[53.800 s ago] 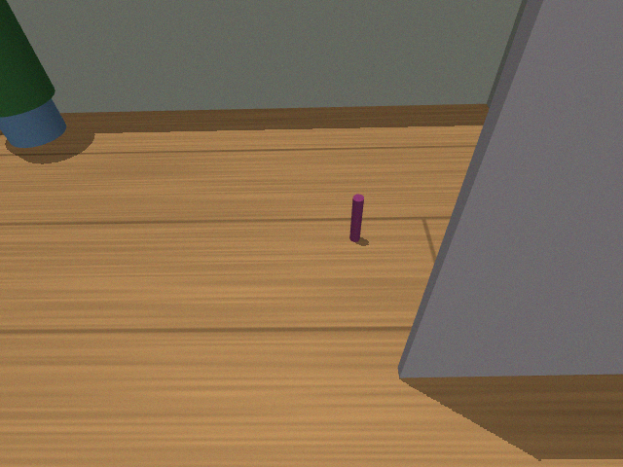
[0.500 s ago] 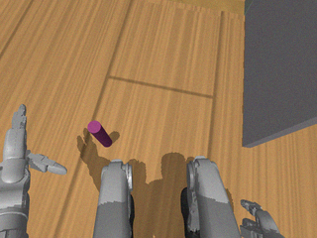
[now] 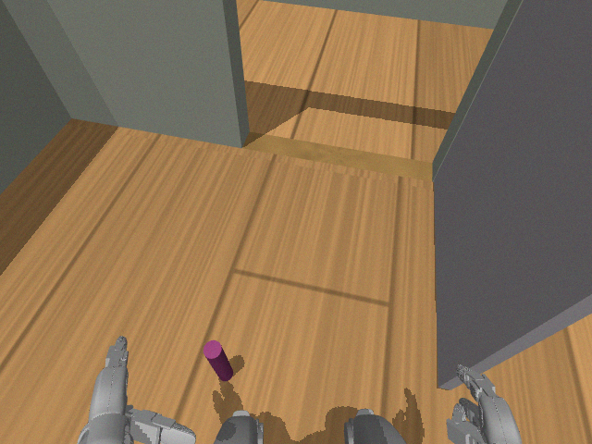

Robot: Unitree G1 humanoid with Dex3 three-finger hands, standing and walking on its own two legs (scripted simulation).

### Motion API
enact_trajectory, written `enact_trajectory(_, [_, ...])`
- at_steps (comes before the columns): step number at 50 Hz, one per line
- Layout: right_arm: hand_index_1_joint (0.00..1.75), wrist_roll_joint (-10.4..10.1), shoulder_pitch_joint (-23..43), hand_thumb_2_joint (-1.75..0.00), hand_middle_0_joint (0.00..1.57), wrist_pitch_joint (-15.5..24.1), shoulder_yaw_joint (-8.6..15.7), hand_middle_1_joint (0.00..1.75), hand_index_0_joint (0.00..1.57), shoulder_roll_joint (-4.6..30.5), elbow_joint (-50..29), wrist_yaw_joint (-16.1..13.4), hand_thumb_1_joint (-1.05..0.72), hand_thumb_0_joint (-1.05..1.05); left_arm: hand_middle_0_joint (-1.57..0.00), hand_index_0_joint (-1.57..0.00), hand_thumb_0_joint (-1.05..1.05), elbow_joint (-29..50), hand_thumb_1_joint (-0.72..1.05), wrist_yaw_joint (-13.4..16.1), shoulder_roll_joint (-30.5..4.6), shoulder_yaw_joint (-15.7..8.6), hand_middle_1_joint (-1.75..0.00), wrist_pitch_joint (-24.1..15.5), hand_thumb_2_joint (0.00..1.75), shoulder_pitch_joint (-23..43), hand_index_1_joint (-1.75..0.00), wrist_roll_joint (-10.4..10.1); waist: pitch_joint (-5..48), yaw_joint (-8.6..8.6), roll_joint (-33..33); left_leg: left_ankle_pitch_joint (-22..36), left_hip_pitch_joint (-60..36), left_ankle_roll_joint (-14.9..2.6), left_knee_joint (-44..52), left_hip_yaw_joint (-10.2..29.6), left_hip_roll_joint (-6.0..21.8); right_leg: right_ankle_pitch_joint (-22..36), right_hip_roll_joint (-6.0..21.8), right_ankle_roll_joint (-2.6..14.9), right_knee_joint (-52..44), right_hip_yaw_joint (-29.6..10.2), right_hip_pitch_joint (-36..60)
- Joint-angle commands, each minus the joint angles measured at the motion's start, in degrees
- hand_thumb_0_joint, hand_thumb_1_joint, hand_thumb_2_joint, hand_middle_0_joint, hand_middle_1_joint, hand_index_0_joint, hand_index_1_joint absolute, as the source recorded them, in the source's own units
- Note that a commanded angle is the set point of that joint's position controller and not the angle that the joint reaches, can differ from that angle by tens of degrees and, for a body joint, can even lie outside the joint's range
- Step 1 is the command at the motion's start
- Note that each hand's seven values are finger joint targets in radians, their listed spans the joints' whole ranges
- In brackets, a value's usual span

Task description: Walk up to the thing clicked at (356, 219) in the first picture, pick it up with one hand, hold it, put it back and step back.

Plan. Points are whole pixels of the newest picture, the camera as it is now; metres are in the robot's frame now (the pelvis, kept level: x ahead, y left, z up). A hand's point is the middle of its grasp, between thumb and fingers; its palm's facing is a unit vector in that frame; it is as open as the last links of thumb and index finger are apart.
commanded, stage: home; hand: left
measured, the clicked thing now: (219, 362) +0.38 +0.21 -0.55
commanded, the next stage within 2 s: stand in 2.00 s
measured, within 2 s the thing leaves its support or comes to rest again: neither
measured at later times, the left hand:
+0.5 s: hand (148, 421) +0.18 +0.19 -0.01, palm faces +0.13 -0.95 -0.29, open 17.7 cm
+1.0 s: hand (159, 425) +0.18 +0.18 -0.01, palm faces +0.12 -0.95 -0.29, open 17.7 cm
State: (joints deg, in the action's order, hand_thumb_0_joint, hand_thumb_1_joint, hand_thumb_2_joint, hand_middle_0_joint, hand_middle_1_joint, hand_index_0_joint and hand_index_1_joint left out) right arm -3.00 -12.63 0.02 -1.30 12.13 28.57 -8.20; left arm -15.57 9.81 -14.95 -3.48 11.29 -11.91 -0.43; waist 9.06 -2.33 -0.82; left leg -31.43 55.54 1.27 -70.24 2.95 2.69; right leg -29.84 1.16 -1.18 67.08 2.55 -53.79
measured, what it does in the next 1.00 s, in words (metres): stands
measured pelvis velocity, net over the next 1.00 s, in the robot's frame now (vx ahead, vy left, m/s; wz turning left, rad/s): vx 0.01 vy -0.01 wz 0.01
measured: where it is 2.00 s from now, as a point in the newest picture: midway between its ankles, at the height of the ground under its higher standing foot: outside the picture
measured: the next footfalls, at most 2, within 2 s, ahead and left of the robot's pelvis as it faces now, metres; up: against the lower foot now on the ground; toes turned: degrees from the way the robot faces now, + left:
none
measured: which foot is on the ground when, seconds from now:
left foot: down 0.00-1.00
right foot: down 0.00-1.00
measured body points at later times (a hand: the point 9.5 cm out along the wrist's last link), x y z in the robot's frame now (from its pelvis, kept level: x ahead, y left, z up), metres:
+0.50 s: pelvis +0.02 +0.00 +0.04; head +0.04 +0.01 +0.49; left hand +0.17 +0.24 +0.01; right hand +0.19 -0.23 -0.02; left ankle +0.02 +0.13 -0.64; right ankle +0.03 -0.14 -0.64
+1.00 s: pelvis +0.01 -0.01 +0.05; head +0.03 -0.01 +0.50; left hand +0.17 +0.23 +0.01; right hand +0.17 -0.24 -0.03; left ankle +0.02 +0.13 -0.64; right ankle +0.03 -0.14 -0.64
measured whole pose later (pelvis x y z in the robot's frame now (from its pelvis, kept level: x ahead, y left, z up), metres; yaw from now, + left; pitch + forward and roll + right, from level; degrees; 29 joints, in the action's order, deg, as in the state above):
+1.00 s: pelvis +0.01 -0.01 +0.05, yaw +1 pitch +7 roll -2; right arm -1.2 -16.3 6.5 -1.6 11.5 28.8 -10.1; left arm -0.5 7.7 -11.6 0.5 15.8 -26.4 -0.7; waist 5.8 -1.3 -2.0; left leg -26.7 35.3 1.7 -55.2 2.4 2.7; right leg -25.6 1.1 -0.8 52.7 2.7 -33.8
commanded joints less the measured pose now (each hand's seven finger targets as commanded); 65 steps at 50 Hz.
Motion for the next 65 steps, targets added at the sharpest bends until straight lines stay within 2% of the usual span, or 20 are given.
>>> enact_trajectory(1, [0.3, 0.55, -0.5, -0.9, 0.2, 3.04, 2.77, 0.3, 0.2, 6.73, -8.03, -2.11, -0.9, 0.0, -0.05, -0.05, 0.0, 16.16, -0.59, 1.52, -6.37, -1.48, -0.05, -0.09, 0.03, -2.77, -0.05, -0.21, 10.82, 0.41, -3.61, 14.45, -16.84, -1.41, 16.6, -2.31, -2.0, 14.05, -1.71, 1.73, -15.43, 0.46, 16.12])
enact_trajectory(4, [0.3, 0.62, -0.35, -0.9, 0.2, 3.92, 2.51, 0.3, 0.2, 6.04, -9.24, -2.94, -0.9, 0.0, -0.05, -0.05, 0.0, 22.28, -0.59, 1.58, -5.11, -0.17, -0.05, 0.99, 0.03, -7.08, -0.04, -0.46, 9.99, 0.63, -3.69, 15.2, -19.61, -1.38, 19.13, -2.22, -1.97, 14.65, -2.02, 1.78, -17.45, 0.89, 18.77])
enact_trajectory(5, [0.3, 0.79, -0.05, -0.9, 0.2, 4.24, 2.4, 0.3, 0.2, 6.01, -9.56, -3.11, -0.9, 0.0, -0.04, -0.04, 0.0, 22.38, -0.61, 1.45, -3.94, 1.04, -0.04, 1.51, 0.01, -9.12, -0.04, -0.51, 7.32, 0.52, -2.71, 15.22, -19.26, -1.47, 19.74, -2.1, -1.95, 14.6, -2.05, 1.64, -18.37, 1.23, 18.66])
enact_trajectory(12, [0.3, 1.33, 0.25, -0.9, 0.2, 6.16, 2.58, 0.3, 0.2, 5.93, -10.65, -3.33, -0.9, 0.0, -0.04, -0.04, 0.0, 27.47, -0.61, 0.46, -2.63, 1.71, -0.04, 2.14, 0.0, -14.51, -0.04, -0.36, 1.51, 0.69, -1.3, 14.09, -20.91, -1.19, 23.64, -1.62, -1.67, 12.52, -2.57, 1.56, -21.32, 2.33, 20.27])
enact_trajectory(18, [0.3, 1.97, -0.23, -0.9, 0.2, 7.74, 2.84, 0.3, 0.2, 6.13, -10.03, -3.03, -0.9, 0.0, -0.04, -0.04, 0.0, 26.01, -0.61, -0.57, -2.11, 1.4, -0.04, 1.62, 0.0, -13.8, -0.04, 0.1, 1.09, 0.1, -0.93, 14.79, -22.15, -0.98, 24.16, -1.62, -1.68, 12.9, -2.72, 1.54, -21.49, 2.07, 21.1])
enact_trajectory(20, [0.3, 1.99, 0.22, -0.9, 0.2, 8.12, 2.65, 0.3, 0.2, 6.03, -10.39, -2.99, -0.9, 0.0, -0.04, -0.04, 0.0, 28.85, -0.61, -0.62, -3.24, 0.8, -0.04, 1.32, 0.0, -11.42, -0.04, 0.16, 2.63, 0.4, -3.06, 15.31, -23.27, -0.87, 24.21, -1.84, -1.88, 13.38, -2.45, 1.62, -21.56, 1.75, 21.74])
enact_trajectory(27, [0.3, 2.14, 0.37, -0.9, 0.2, 8.88, 2.32, 0.3, 0.2, 5.87, -9.64, -2.81, -0.9, 0.0, -0.04, -0.04, 0.0, 26.65, -0.61, -0.89, -2.61, 1.27, -0.04, 1.8, 0.0, -13.87, -0.04, 0.2, 3.11, 0.76, -1.64, 17.57, -23.99, -1.06, 23.63, -2.24, -2.27, 15.74, -2.24, 1.37, -22.59, 1.45, 23.43])
enact_trajectory(28, [0.3, 2.18, 0.59, -0.9, 0.2, 8.95, 2.31, 0.3, 0.2, 5.89, -9.56, -2.73, -0.9, 0.0, -0.04, -0.04, 0.0, 24.71, -0.61, -1.09, -1.35, 2.1, -0.04, 2.0, 0.0, -14.88, -0.04, 0.16, 2.23, 0.46, -0.7, 17.43, -23.65, -1.05, 23.76, -2.08, -2.26, 15.61, -2.29, 1.33, -22.7, 1.59, 23.49])
enact_trajectory(30, [0.3, 2.16, 0.69, -0.9, 0.2, 9.01, 2.36, 0.3, 0.2, 6.0, -9.62, -2.7, -0.9, 0.0, -0.04, -0.04, 0.0, 27.24, -0.61, -0.94, -2.88, 0.83, -0.04, 1.7, 0.01, -13.08, -0.04, 0.12, 2.21, 1.03, -1.96, 16.59, -23.52, -0.97, 24.0, -2.2, -2.28, 14.72, -2.21, 1.41, -22.85, 1.58, 23.51])
enact_trajectory(33, [0.3, 2.22, 0.79, -0.9, 0.2, 9.2, 2.36, 0.3, 0.2, 6.07, -9.46, -2.58, -0.9, 0.0, -0.04, -0.04, 0.0, 25.38, -0.61, -1.12, -2.13, 1.27, -0.04, 1.9, 0.01, -13.33, -0.04, 0.11, 1.81, 0.57, -1.43, 16.22, -23.5, -1.03, 24.13, -2.19, -2.29, 14.69, -2.21, 1.28, -22.99, 1.52, 23.5])
enact_trajectory(34, [0.3, 2.16, 0.68, -0.9, 0.2, 9.22, 2.34, 0.3, 0.2, 5.84, -9.27, -2.56, -0.9, 0.0, -0.04, -0.04, 0.0, 27.28, -0.61, -1.03, -2.9, 0.46, -0.04, 1.66, 0.01, -12.71, -0.04, 0.02, 1.82, 1.13, -1.87, 15.94, -23.62, -0.94, 24.51, -2.04, -2.13, 14.27, -2.28, 1.42, -22.79, 1.65, 23.49])
enact_trajectory(40, [0.3, 2.31, 0.65, -0.9, 0.2, 9.39, 2.46, 0.3, 0.2, 5.97, -9.55, -2.83, -0.9, 0.0, -0.04, -0.04, 0.0, 25.85, -0.61, -1.3, -2.77, 0.59, -0.04, 1.58, 0.01, -12.53, -0.04, 0.1, 2.4, 0.54, -0.89, 15.37, -23.58, -1.31, 23.71, -2.73, -2.41, 14.4, -2.0, 1.01, -23.83, 1.13, 23.46])
enact_trajectory(44, [0.3, 2.31, 1.03, -0.9, 0.2, 9.58, 2.46, 0.3, 0.2, 5.84, -9.29, -2.89, -0.9, 0.0, -0.04, -0.04, 0.0, 25.7, -0.61, -1.44, -2.32, 0.79, -0.04, 1.64, 0.01, -13.55, -0.04, 0.05, 2.67, 1.18, -0.24, 15.36, -23.5, -1.4, 23.66, -2.9, -2.46, 14.26, -1.91, 1.07, -23.9, 0.99, 23.78])
enact_trajectory(47, [0.3, 2.25, 1.19, -0.9, 0.2, 9.77, 2.36, 0.3, 0.2, 5.91, -9.16, -2.84, -0.9, 0.0, -0.04, -0.05, 0.0, 26.66, -0.61, -1.39, -3.14, 0.54, -0.04, 1.52, 0.02, -11.76, -0.04, 0.06, 0.81, 0.83, -0.14, 12.26, -22.74, -1.5, 24.21, -3.11, -2.61, 11.32, -1.77, 1.02, -24.82, 0.83, 22.68])
enact_trajectory(48, [0.3, 2.32, 1.18, -0.9, 0.2, 9.85, 2.29, 0.3, 0.2, 5.79, -9.0, -2.83, -0.9, 0.0, -0.04, -0.04, 0.0, 23.91, -0.61, -1.56, -1.66, 1.24, -0.04, 1.78, 0.01, -13.86, -0.04, 0.09, 0.5, 0.68, 0.75, 11.93, -22.86, -1.59, 24.25, -3.12, -2.63, 10.94, -1.75, 0.92, -24.9, 0.74, 22.49])
enact_trajectory(50, [0.3, 2.31, 1.19, -0.9, 0.2, 9.85, 2.34, 0.3, 0.2, 5.78, -9.06, -2.88, -0.9, 0.0, -0.05, -0.05, 0.0, 27.9, -0.59, -1.42, -3.37, 0.0, -0.05, 1.37, 0.03, -12.3, -0.05, -0.01, 3.01, 1.47, -0.9, 13.18, -23.4, -1.46, 24.09, -3.01, -2.66, 11.94, -1.7, 1.18, -24.6, 0.73, 23.66])
enact_trajectory(51, [0.3, 2.23, 1.36, -0.9, 0.2, 9.96, 2.3, 0.3, 0.2, 5.94, -9.11, -2.81, -0.9, 0.0, -0.05, -0.05, 0.0, 25.06, -0.61, -1.56, -2.24, 0.93, -0.04, 1.67, 0.02, -13.22, -0.04, 0.0, 1.08, 0.8, 0.33, 12.31, -22.91, -1.5, 24.25, -3.06, -2.57, 11.11, -1.84, 1.09, -24.66, 0.91, 22.74])
enact_trajectory(52, [0.3, 2.25, 1.48, -0.9, 0.2, 10.07, 2.27, 0.3, 0.2, 5.83, -9.13, -2.76, -0.9, 0.0, -0.05, -0.05, 0.0, 25.05, -0.61, -1.61, -2.39, 0.67, -0.04, 1.78, 0.02, -13.34, -0.04, -0.03, 0.21, 1.23, 0.04, 11.47, -22.13, -1.53, 24.33, -3.08, -2.69, 10.33, -1.82, 1.06, -24.98, 1.0, 22.59])
enact_trajectory(61, [0.3, 2.45, 0.91, -0.9, 0.2, 10.24, 2.33, 0.3, 0.2, 5.76, -8.61, -3.06, -0.9, 0.0, -0.04, -0.04, 0.0, 26.12, -0.61, -1.61, -2.26, 0.94, -0.04, 1.48, 0.01, -12.23, -0.04, 0.08, 2.24, 0.61, -1.01, 14.22, -23.68, -1.39, 23.98, -2.89, -2.42, 13.2, -1.93, 1.11, -24.04, 0.9, 23.13])
enact_trajectory(65, [0.3, 2.35, 1.34, -0.9, 0.2, 10.47, 2.25, 0.3, 0.2, 5.87, -8.65, -3.07, -0.9, 0.0, -0.04, -0.04, 0.0, 25.17, -0.61, -1.58, -1.91, 1.08, -0.04, 1.63, 0.01, -12.89, -0.04, 0.08, 0.6, 1.04, -0.4, 12.07, -23.06, -1.33, 24.79, -2.87, -2.41, 10.65, -1.95, 1.23, -24.36, 1.15, 22.37])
